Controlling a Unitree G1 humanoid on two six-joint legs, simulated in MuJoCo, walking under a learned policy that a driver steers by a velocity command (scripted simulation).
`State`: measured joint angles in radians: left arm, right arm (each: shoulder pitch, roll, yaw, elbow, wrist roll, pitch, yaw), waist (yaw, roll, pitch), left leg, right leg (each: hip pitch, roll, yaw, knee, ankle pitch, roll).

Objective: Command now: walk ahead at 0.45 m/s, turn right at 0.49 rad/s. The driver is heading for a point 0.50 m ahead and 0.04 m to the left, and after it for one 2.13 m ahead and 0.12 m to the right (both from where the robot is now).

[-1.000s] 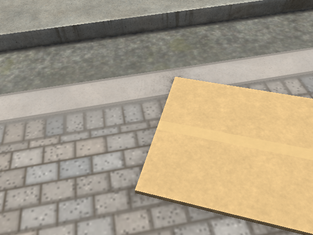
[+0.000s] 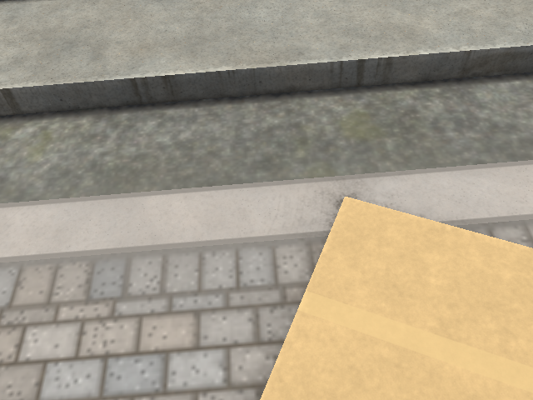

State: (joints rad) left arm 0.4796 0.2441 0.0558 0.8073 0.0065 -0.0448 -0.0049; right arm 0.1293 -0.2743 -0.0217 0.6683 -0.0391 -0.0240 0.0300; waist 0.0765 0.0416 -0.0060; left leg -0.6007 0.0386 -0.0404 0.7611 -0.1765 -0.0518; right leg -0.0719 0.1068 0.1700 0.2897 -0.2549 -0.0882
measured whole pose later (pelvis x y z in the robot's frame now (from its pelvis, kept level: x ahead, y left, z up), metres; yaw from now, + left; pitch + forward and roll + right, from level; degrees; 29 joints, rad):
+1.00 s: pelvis +0.39 -0.02 +0.01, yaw +6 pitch +0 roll -1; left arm 0.26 0.25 0.05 0.74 0.03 -0.02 0.03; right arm 0.20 -0.24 -0.06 0.68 -0.03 0.06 0.04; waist 0.02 0.00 0.04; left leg -0.45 0.02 0.06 0.77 -0.32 0.03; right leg -0.28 -0.07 -0.26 0.53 -0.25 -0.03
